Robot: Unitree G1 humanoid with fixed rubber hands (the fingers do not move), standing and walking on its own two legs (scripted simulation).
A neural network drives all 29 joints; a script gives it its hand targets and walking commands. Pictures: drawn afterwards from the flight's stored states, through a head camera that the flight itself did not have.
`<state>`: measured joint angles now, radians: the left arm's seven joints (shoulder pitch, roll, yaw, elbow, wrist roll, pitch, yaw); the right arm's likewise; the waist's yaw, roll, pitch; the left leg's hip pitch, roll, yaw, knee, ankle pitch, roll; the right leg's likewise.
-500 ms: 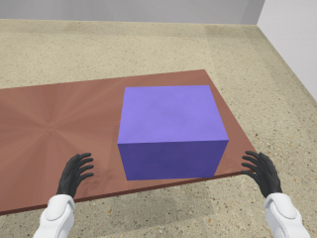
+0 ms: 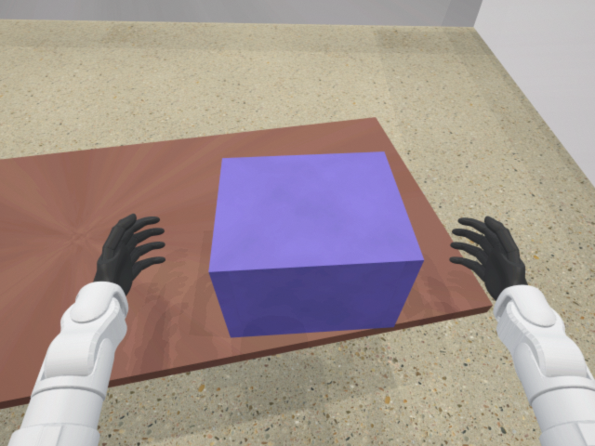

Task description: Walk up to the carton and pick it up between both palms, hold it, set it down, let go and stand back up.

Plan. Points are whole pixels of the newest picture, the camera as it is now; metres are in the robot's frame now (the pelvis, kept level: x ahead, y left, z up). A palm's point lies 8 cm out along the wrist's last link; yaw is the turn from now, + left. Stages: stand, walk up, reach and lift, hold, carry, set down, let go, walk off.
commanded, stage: reach and lift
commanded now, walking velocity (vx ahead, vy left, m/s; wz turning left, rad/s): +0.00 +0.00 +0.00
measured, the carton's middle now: (308, 243) +0.43 +0.00 +0.00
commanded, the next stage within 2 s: none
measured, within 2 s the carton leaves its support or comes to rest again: neither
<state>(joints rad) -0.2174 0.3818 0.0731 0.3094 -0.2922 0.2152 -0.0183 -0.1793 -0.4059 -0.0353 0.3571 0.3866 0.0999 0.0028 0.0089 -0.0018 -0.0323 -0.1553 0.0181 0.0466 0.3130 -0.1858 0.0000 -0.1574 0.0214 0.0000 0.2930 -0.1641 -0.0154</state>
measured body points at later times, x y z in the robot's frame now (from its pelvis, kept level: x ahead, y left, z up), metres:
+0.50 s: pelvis +0.00 +0.00 +0.00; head +0.02 +0.01 +0.45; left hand +0.40 +0.25 +0.13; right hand +0.39 -0.26 +0.13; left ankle -0.02 +0.12 -0.75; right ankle -0.01 -0.11 -0.75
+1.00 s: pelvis -0.01 +0.00 -0.01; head +0.03 +0.01 +0.44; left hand +0.43 +0.26 +0.11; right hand +0.43 -0.25 +0.12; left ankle -0.02 +0.12 -0.75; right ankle -0.01 -0.11 -0.75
